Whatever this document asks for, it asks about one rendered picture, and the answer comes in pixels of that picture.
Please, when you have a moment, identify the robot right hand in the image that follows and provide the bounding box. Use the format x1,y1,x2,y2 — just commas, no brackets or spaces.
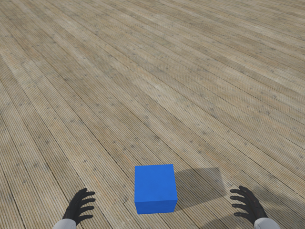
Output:
230,186,268,226

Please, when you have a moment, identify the right robot forearm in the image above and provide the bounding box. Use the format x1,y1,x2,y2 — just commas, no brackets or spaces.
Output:
254,218,280,229

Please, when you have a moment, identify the robot left hand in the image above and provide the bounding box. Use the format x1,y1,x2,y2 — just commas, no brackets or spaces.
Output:
62,188,96,226

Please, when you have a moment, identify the carton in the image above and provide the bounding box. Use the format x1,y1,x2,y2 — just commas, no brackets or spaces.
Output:
134,164,178,215

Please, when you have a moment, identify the left robot forearm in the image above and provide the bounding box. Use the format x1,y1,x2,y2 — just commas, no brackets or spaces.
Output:
52,219,76,229

